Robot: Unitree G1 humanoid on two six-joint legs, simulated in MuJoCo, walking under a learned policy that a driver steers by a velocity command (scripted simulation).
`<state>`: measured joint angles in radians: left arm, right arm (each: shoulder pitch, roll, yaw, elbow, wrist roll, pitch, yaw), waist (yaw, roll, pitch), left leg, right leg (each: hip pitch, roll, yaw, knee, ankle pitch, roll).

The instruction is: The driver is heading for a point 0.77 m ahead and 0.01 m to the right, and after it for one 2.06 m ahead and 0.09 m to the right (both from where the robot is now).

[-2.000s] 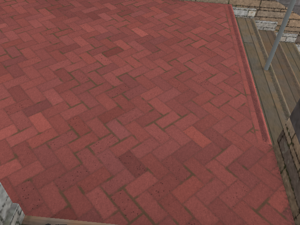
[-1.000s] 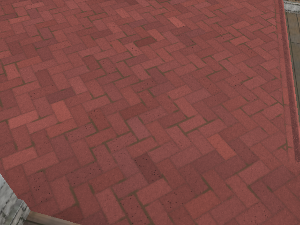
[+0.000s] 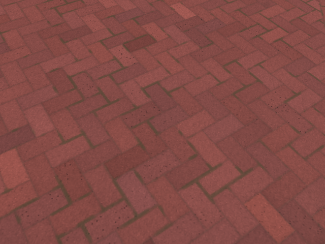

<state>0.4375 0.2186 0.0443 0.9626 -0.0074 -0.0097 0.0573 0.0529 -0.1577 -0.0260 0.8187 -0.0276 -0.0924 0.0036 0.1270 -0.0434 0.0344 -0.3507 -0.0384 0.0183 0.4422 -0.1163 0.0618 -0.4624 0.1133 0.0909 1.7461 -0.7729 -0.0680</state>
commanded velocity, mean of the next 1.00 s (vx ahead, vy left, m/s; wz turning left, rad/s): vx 0.05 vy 0.00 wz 0.00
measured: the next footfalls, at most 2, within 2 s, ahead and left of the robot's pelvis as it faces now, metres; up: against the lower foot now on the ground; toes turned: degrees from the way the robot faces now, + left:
right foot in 0.34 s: +0.20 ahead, -0.11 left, +0.00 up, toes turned -12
left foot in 0.70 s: +0.13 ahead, +0.09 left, +0.00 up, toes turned -3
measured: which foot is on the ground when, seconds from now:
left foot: down 0.00-0.34, up 0.36-0.68, down 0.70-1.00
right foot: up 0.00-0.32, down 0.34-0.70, up 0.72-1.00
